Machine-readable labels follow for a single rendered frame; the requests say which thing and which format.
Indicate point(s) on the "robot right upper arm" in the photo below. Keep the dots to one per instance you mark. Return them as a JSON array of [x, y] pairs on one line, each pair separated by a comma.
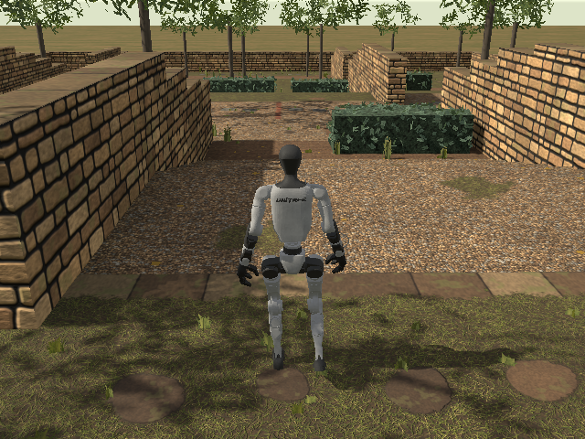
[[319, 192]]

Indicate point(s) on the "robot left shin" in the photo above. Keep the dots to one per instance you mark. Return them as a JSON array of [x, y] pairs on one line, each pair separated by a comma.
[[276, 330]]

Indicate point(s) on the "robot right forearm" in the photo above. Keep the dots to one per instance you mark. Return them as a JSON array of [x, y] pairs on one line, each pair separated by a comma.
[[335, 242]]

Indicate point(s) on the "robot left upper arm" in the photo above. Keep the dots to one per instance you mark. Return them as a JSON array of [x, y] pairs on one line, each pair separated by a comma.
[[258, 208]]

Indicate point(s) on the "right robot hand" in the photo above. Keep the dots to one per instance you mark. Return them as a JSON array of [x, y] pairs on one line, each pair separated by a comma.
[[333, 259]]

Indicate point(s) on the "robot left forearm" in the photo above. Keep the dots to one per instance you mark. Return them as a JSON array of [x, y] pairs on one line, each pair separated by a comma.
[[248, 248]]

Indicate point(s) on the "left robot hand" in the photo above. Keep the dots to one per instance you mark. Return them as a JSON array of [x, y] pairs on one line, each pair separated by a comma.
[[242, 273]]

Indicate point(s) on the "right robot thigh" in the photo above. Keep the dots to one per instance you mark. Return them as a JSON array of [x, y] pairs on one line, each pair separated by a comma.
[[314, 268]]

